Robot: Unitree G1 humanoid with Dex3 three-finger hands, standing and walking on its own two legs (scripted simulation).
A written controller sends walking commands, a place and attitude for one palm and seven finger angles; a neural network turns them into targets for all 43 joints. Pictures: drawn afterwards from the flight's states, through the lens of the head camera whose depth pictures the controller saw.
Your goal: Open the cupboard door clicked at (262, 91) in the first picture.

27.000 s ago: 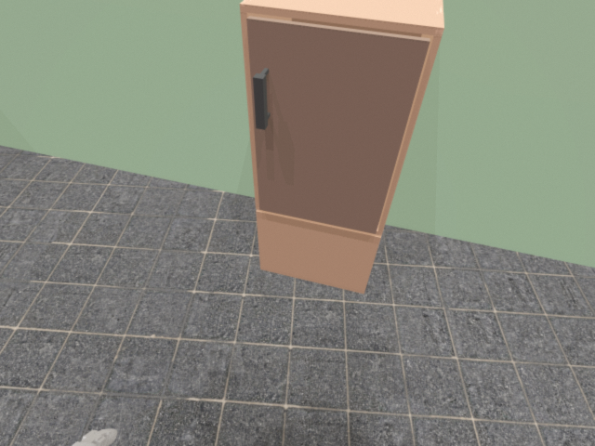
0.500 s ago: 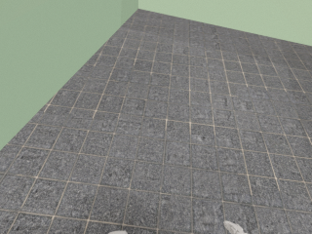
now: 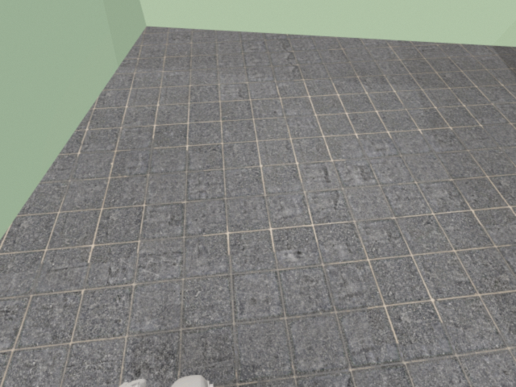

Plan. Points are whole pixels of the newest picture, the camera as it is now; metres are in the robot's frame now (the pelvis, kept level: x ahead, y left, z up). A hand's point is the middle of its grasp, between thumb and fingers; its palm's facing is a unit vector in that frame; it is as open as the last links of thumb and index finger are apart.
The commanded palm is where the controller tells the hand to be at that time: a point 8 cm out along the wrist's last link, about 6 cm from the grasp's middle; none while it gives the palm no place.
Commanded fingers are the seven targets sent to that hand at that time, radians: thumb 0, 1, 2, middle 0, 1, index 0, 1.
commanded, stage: turn to face it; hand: left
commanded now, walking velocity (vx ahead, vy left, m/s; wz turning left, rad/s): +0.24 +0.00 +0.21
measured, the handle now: out of the picture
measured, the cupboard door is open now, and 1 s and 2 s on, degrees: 46 46 46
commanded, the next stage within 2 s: none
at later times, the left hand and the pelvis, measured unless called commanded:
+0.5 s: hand (143, 355) +0.20 +0.22 -0.18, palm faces +0.24 -0.95 -0.20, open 7.4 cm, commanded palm none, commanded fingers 0.00 0.90 0.90 -0.20 -0.30 -0.20 -0.30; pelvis +0.16 +0.02 -0.01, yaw +11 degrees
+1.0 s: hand (172, 377) +0.17 +0.16 -0.18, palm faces +0.51 -0.83 -0.23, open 7.4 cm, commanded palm none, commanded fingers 0.00 0.90 0.90 -0.20 -0.30 -0.20 -0.30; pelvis +0.22 -0.04 -0.01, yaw +30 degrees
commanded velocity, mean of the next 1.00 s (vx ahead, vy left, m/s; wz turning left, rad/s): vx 0.01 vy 0.00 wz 0.57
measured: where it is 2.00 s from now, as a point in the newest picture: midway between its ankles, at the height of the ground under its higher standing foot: (276, 357)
